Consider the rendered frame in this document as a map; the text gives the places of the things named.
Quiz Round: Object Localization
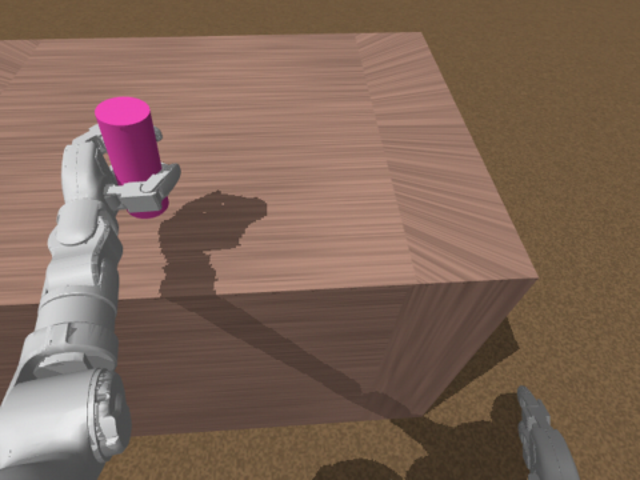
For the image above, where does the can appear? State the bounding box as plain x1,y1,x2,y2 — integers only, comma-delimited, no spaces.
95,97,169,219

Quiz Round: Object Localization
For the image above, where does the right robot hand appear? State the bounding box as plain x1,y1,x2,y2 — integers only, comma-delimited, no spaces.
517,385,580,480

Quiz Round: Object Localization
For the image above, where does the left robot hand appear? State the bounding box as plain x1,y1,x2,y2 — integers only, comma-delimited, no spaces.
61,124,181,217

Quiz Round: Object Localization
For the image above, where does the left robot arm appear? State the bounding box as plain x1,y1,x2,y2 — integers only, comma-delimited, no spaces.
0,199,132,480

